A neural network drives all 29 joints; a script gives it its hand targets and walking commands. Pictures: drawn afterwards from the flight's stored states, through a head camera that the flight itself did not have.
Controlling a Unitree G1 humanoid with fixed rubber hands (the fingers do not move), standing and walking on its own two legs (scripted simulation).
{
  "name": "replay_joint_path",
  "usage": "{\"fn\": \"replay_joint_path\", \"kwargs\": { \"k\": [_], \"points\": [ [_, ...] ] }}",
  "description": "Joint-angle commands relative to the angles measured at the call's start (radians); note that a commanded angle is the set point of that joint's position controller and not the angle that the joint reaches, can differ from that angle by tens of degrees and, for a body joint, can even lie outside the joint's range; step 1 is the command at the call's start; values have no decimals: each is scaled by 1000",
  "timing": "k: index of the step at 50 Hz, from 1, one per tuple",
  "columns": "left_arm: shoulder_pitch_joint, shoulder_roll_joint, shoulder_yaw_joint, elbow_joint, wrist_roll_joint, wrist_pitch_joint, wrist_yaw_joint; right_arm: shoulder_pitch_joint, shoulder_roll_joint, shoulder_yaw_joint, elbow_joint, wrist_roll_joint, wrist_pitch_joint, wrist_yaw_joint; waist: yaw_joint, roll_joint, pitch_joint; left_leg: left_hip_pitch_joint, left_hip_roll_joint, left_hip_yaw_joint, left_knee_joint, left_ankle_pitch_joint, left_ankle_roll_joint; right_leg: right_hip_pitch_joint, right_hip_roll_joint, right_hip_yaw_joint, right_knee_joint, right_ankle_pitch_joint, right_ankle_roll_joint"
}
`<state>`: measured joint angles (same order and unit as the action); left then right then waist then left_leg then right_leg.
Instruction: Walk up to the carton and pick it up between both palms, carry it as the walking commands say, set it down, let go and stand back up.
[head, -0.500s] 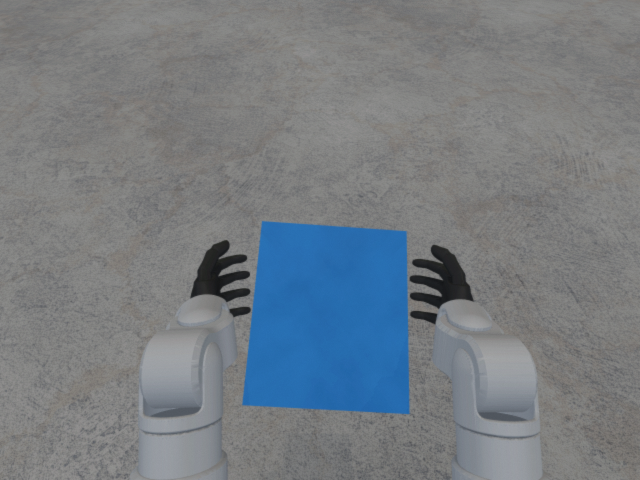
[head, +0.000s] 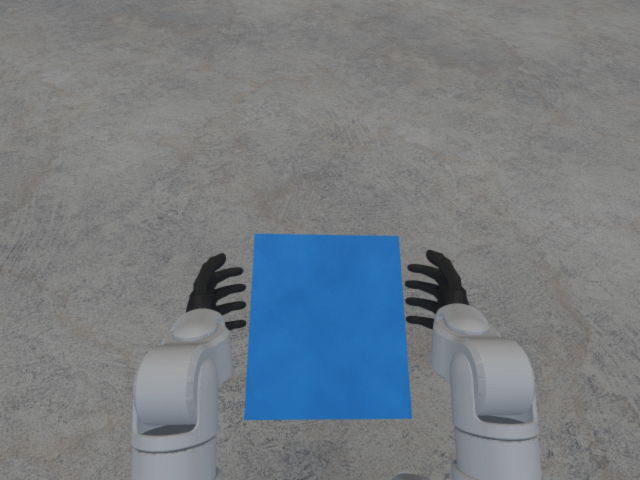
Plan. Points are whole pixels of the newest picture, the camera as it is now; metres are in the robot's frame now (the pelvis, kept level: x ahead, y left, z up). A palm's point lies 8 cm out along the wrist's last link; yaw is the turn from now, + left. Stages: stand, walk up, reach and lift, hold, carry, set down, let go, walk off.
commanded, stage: carry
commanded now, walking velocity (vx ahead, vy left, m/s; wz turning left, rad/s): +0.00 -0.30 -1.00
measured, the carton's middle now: (324, 326) +0.33 +0.02 +0.00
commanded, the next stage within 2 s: none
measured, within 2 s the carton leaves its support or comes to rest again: neither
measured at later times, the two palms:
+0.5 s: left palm (521, 331) +0.27 -0.20 +0.09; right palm out of the picture +0.15 -0.44 +0.10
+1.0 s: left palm out of the picture +0.10 -0.54 +0.07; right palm out of the picture -0.12 -0.68 +0.08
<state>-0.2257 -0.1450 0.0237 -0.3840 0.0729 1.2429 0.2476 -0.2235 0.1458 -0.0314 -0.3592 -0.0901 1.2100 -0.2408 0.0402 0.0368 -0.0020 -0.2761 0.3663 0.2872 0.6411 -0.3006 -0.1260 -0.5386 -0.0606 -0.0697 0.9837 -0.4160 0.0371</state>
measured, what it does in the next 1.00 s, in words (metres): steps to the right, turning right: right foot, then left foot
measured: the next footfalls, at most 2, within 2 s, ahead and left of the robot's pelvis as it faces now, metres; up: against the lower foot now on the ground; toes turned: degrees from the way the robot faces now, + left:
right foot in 0.08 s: +0.10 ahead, -0.23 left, +0.00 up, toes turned -11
left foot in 0.34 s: +0.07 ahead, -0.07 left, +0.00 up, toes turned -8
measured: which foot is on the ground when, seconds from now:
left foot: down 0.00-0.08, up 0.10-0.32, down 0.34-0.64, up 0.66-0.88, down 0.90-1.00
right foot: up 0.00-0.06, down 0.08-0.34, up 0.36-0.64, down 0.66-0.90, up 0.92-1.00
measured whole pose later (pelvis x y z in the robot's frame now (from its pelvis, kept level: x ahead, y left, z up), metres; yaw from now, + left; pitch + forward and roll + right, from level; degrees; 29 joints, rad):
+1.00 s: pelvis -0.16 -0.38 -0.01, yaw -58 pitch +1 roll -2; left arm -0.22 -0.14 0.02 -0.35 0.11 1.25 0.25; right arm -0.21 0.14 -0.02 -0.32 -0.06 1.21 -0.24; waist 0.01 -0.04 0.01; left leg -0.34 0.22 0.23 0.75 -0.39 -0.04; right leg -0.63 0.10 -0.09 1.08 -0.40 0.01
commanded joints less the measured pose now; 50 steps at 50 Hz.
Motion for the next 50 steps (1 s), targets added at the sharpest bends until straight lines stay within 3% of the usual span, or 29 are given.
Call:
{"fn": "replay_joint_path", "kwargs": {
  "k": [1,3,4,5,6,7,9,14,16,17,18,19,21,22,24,29,31,32,33,34,35,39,42,44,45,46,47,49,50],
  "points": [
    [-347,-954,-527,-54,-344,-13,-221,-259,922,425,-59,285,-5,199,-50,308,-274,189,134,17,-73,701,70,92,36,-139,-258,-16,3],
    [-337,-945,-504,-8,-340,-1,-221,-260,916,421,-36,270,5,193,-33,223,-333,134,121,39,138,557,44,261,85,-129,-458,57,-6],
    [-344,-951,-491,10,-333,2,-224,-264,915,427,-25,269,11,194,-20,55,-326,-11,64,13,286,171,28,362,83,-51,-551,160,-41],
    [-349,-942,-473,33,-324,4,-225,-262,920,442,-14,262,17,196,-38,-227,-305,-300,-49,23,412,-370,-16,484,-107,244,-578,561,-126],
    [-349,-937,-456,46,-311,3,-224,-332,936,487,-52,297,21,204,-46,-391,-300,-452,-181,-66,563,-567,-45,489,-249,517,-531,1022,-230],
    [-335,-961,-456,35,-315,-3,-223,-373,976,503,-49,326,20,207,-38,-355,-362,-395,-151,-168,610,-504,-37,509,-201,409,-458,1097,-235],
    [-355,-1048,-477,-25,-316,-34,-233,-436,1074,554,-113,380,-1,220,-37,-329,-429,-358,-147,-186,583,-322,-28,506,-119,286,-421,940,-213],
    [-339,-1062,-489,-84,-267,-67,-228,-395,1117,557,-116,419,-30,243,-37,-170,-475,-128,-232,-203,299,-218,31,364,-77,333,-489,693,-225],
    [-342,-1047,-511,-100,-266,-66,-225,-357,1104,539,-111,408,-36,244,-41,-165,-473,69,-232,-224,83,-175,70,238,-37,339,-517,605,-182],
    [-342,-1039,-522,-105,-273,-62,-222,-343,1100,527,-107,397,-36,244,-54,-95,-466,254,-170,-254,-126,-70,106,106,23,275,-473,476,-118],
    [-346,-1042,-532,-121,-280,-55,-226,-326,1093,506,-82,371,-38,239,-57,238,-463,347,125,-506,-291,-12,201,-44,100,153,-208,126,-38],
    [-424,-1024,-560,-139,-299,-44,-233,-282,1059,472,-41,335,-41,234,-61,486,-342,283,386,-721,-353,274,324,-259,105,51,155,-139,-2],
    [-444,-1019,-581,-154,-337,-48,-240,-322,1054,495,-105,338,-44,233,-26,138,-288,220,307,-473,-293,458,248,-201,-21,137,353,-63,-29],
    [-430,-1019,-588,-146,-348,-45,-243,-309,1044,495,-108,329,-40,232,-27,81,-284,271,229,-313,-231,605,195,-202,-38,127,308,-15,-27],
    [-393,-1010,-583,-121,-346,-33,-243,-300,1010,479,-119,316,-30,224,-38,142,-250,300,135,-133,-144,797,133,-166,5,21,130,2,-12],
    [-353,-964,-554,-62,-338,-7,-227,-264,934,435,-87,290,3,205,-45,284,-280,275,148,28,-94,766,74,33,39,-154,-261,9,-11],
    [-354,-943,-536,-34,-340,4,-226,-259,923,426,-64,276,15,199,-32,221,-337,239,141,50,103,648,49,192,104,-179,-430,80,-12],
    [-351,-940,-521,-11,-334,10,-226,-258,916,425,-50,272,22,199,-16,113,-361,121,102,38,245,414,35,318,131,-145,-492,131,-37],
    [-366,-941,-504,12,-323,17,-227,-256,910,429,-28,266,29,201,-24,-44,-313,-70,43,3,349,-101,18,382,55,-6,-553,321,-65],
    [-356,-918,-478,49,-301,20,-227,-262,912,450,-23,263,36,203,-35,-304,-329,-382,-106,10,519,-490,-33,506,-206,405,-550,664,-183],
    [-362,-932,-470,45,-306,15,-227,-351,936,492,-60,306,36,207,-34,-350,-354,-405,-160,-140,594,-549,-20,493,-219,470,-485,918,-249],
    [-370,-1087,-481,-12,-294,-39,-239,-475,1109,566,-134,406,4,235,-31,-281,-448,-304,-175,-212,545,-246,15,426,-89,280,-440,723,-201],
    [-380,-1092,-489,-49,-267,-61,-235,-442,1137,569,-110,426,-17,249,-39,-219,-460,-120,-245,-187,331,-230,51,293,-61,294,-536,530,-167],
    [-395,-1079,-508,-83,-262,-65,-230,-389,1130,549,-101,420,-29,250,-52,-206,-465,96,-239,-204,98,-205,91,160,-14,289,-567,485,-93],
    [-386,-1071,-517,-88,-267,-62,-227,-374,1125,536,-100,412,-33,248,-62,-115,-465,283,-174,-244,-117,-134,123,32,40,236,-520,384,-32],
    [-399,-1077,-541,-106,-279,-52,-233,-345,1118,503,-60,375,-42,240,-64,311,-439,295,136,-543,-281,-95,221,-72,110,116,-204,34,29],
    [-445,-1058,-554,-120,-291,-46,-238,-320,1081,490,-60,353,-46,238,-63,509,-310,237,364,-710,-345,186,317,-271,91,53,169,-131,35],
    [-454,-1040,-567,-153,-329,-50,-240,-359,1067,523,-136,361,-47,236,-31,175,-280,230,280,-449,-263,523,233,-245,-42,141,301,-60,-11],
    [-436,-1039,-578,-150,-343,-47,-242,-334,1059,520,-138,349,-43,234,-32,119,-300,294,200,-283,-189,743,180,-225,-50,116,223,-21,-19]
  ]
}}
